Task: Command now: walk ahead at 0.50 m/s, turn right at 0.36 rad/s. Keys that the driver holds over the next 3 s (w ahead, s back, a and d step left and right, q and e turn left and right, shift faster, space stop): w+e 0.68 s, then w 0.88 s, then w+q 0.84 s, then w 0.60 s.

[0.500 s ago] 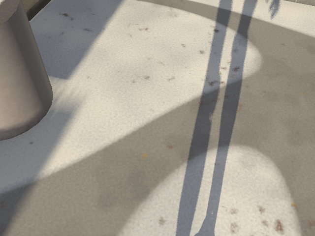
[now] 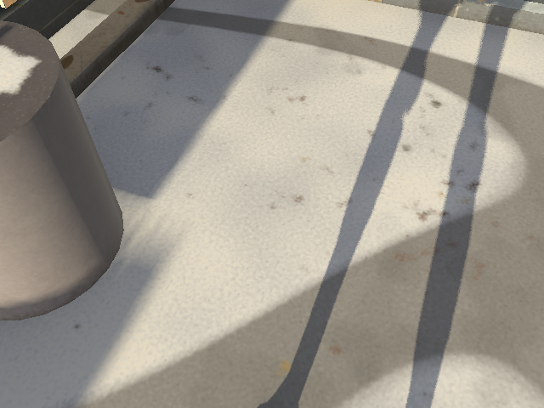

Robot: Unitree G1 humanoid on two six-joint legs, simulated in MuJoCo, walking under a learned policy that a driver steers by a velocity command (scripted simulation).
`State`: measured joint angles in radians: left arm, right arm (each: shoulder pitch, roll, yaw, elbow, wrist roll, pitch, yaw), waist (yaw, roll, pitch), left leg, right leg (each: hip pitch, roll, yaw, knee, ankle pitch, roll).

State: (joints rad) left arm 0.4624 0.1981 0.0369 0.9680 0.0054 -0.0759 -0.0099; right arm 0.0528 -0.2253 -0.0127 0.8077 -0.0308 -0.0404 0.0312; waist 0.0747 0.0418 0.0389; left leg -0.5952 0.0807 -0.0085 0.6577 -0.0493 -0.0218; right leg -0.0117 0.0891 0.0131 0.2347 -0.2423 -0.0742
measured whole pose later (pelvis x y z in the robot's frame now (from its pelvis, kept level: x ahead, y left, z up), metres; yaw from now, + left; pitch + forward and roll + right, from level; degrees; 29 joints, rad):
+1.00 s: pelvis +0.47 -0.12 +0.00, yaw -30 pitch +1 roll -1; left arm 0.39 0.24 0.05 0.89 0.00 -0.06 -0.01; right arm 0.16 -0.25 -0.04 0.80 -0.04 -0.01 0.03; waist 0.04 0.05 0.04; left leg -0.66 0.13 0.01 0.86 -0.08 -0.02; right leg -0.01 0.13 0.01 0.21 -0.21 -0.13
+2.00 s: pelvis +0.95 -0.39 +0.00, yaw -19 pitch +0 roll -1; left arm 0.32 0.23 0.04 0.91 0.02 -0.10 0.01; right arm 0.24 -0.28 -0.07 0.89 -0.03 0.00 0.04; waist 0.00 0.05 0.03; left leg -0.60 0.08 0.00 1.08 -0.20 0.05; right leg -0.11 0.01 -0.19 0.29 -0.19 -0.06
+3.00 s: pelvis +1.50 -0.47 -0.01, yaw +2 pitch +0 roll +0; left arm 0.24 0.25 0.05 0.87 0.02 -0.07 -0.01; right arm 0.31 -0.26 -0.04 0.92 -0.03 -0.06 0.01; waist -0.02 0.03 0.05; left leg -0.36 -0.02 -0.03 1.13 -0.31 0.08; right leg -0.25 0.05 -0.08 0.42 -0.16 -0.08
